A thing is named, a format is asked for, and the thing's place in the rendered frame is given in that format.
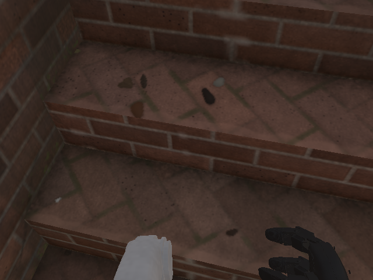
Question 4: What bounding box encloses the left robot thigh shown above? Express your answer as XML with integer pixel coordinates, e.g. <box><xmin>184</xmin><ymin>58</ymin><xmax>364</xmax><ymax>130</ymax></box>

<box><xmin>114</xmin><ymin>235</ymin><xmax>173</xmax><ymax>280</ymax></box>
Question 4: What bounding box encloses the robot right hand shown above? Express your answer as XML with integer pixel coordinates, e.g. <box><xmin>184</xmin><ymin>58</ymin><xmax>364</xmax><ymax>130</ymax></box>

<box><xmin>258</xmin><ymin>226</ymin><xmax>351</xmax><ymax>280</ymax></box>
